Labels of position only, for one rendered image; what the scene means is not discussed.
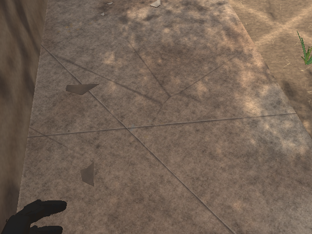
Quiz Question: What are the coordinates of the left robot hand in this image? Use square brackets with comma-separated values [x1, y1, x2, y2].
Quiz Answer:
[1, 199, 67, 234]

